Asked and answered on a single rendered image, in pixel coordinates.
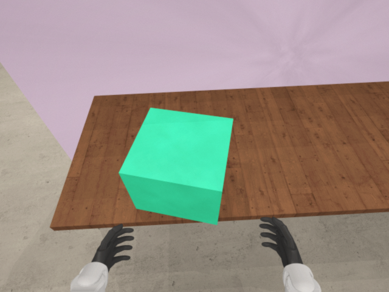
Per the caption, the robot right forearm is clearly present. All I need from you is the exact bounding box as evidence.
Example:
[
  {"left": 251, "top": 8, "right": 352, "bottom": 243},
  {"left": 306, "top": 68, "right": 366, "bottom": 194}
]
[{"left": 283, "top": 263, "right": 322, "bottom": 292}]

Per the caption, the robot right hand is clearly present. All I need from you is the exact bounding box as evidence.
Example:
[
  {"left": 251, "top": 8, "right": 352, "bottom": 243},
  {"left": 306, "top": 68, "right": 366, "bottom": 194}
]
[{"left": 260, "top": 217, "right": 303, "bottom": 267}]

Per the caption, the robot left forearm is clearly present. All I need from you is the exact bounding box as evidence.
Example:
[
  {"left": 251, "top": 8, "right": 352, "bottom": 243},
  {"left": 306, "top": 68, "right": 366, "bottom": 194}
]
[{"left": 71, "top": 262, "right": 108, "bottom": 292}]

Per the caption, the carton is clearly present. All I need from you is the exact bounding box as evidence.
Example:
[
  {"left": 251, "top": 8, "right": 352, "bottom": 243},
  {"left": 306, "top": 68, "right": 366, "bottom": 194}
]
[{"left": 119, "top": 108, "right": 233, "bottom": 225}]

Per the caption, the robot left hand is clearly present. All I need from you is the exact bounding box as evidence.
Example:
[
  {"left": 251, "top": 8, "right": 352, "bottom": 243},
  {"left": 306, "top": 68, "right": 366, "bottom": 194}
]
[{"left": 92, "top": 224, "right": 134, "bottom": 272}]

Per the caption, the table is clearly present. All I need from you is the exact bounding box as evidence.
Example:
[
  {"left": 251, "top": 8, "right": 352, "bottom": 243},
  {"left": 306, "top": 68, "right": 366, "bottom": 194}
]
[{"left": 50, "top": 82, "right": 389, "bottom": 231}]

